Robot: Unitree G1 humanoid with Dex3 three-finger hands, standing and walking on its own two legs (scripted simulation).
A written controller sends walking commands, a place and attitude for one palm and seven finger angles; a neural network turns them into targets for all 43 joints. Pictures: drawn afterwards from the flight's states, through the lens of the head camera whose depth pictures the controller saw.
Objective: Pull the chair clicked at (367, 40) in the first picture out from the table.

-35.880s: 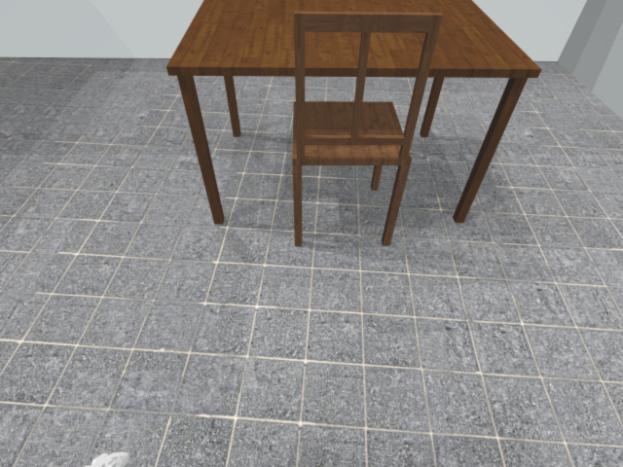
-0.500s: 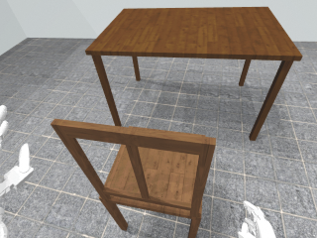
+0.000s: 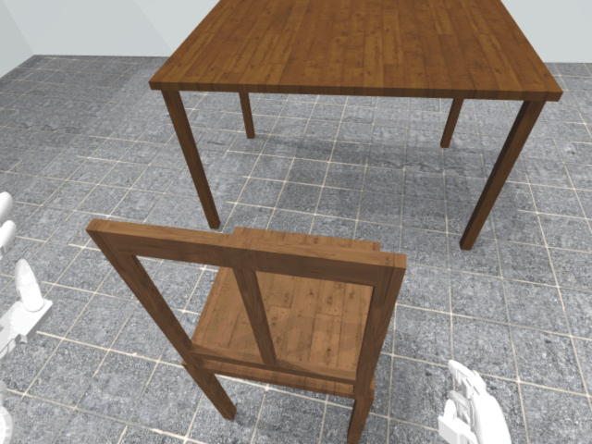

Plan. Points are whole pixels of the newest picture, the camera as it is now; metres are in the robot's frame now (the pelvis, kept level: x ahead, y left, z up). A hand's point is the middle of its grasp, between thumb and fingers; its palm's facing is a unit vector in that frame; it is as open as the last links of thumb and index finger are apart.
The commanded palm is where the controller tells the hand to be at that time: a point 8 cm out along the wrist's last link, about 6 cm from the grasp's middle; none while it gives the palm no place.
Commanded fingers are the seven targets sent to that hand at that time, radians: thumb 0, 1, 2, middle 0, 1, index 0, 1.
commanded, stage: step back with the hand held close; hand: left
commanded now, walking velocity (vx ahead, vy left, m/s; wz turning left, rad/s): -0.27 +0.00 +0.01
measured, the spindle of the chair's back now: (259, 322) +0.30 +0.11 -0.05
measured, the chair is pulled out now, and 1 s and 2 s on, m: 0.63 0.63 0.63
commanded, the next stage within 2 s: stop stepping back and stand still in 1.80 s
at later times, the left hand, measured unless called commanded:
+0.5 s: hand (31, 326) +0.17 +0.27 +0.18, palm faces +0.52 -0.71 -0.48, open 7.4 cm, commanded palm +0.12 +0.30 +0.18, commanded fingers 0.00 0.90 0.90 -0.20 -0.30 -0.20 -0.30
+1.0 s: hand (23, 377) +0.13 +0.25 +0.17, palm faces +0.53 -0.70 -0.49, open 7.4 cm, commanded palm +0.06 +0.28 +0.18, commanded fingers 0.00 0.90 0.90 -0.20 -0.30 -0.20 -0.30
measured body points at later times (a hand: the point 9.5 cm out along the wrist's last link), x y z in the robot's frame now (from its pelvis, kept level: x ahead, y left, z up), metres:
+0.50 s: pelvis -0.02 +0.00 -0.01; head -0.01 -0.02 +0.44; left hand +0.14 +0.31 +0.20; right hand +0.15 -0.23 -0.11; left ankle -0.10 +0.09 -0.73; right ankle +0.06 -0.14 -0.73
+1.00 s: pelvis -0.07 -0.02 -0.01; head -0.05 -0.04 +0.44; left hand +0.09 +0.29 +0.20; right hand +0.09 -0.27 -0.11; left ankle -0.10 +0.09 -0.73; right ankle +0.06 -0.14 -0.73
